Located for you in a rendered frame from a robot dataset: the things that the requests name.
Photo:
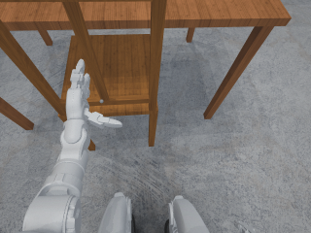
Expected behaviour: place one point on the right robot hand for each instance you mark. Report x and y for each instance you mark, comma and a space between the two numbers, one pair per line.
244, 227

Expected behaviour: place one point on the robot left forearm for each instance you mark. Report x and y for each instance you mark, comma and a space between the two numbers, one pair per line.
70, 167

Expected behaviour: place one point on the left robot shin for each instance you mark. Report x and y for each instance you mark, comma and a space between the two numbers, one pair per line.
127, 225

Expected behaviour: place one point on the left robot hand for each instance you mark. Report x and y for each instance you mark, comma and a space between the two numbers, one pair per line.
76, 100

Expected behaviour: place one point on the chair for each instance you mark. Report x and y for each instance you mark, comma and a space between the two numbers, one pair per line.
123, 68

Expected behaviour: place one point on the table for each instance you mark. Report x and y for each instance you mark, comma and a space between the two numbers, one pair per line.
263, 15

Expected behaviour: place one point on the left robot upper arm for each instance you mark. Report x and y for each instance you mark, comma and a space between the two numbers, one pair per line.
54, 214

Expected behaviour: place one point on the right robot thigh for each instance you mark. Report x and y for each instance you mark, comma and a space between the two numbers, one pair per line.
182, 213

